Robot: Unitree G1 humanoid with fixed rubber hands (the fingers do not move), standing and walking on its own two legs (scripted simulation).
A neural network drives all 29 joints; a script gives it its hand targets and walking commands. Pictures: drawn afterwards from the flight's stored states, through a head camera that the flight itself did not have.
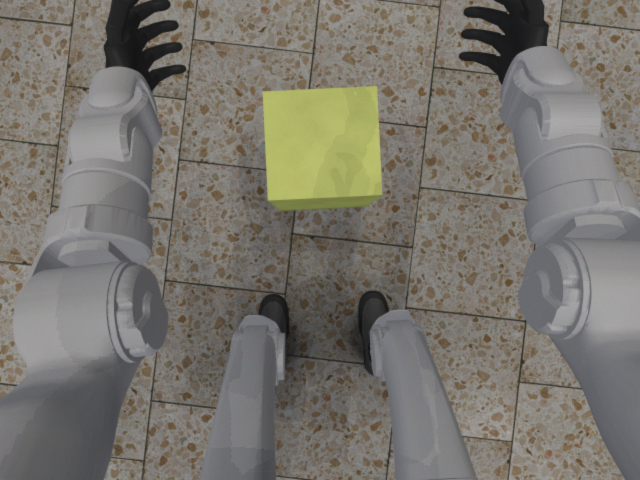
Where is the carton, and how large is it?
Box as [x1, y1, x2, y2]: [263, 86, 381, 210]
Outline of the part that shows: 376,86 263,91 268,200 280,210 365,206 381,195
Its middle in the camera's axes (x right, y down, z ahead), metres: +0.01 -0.18 +0.83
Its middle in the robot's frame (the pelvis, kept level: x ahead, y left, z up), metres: +0.54 +0.00 -0.52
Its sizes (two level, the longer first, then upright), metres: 0.210 0.200 0.250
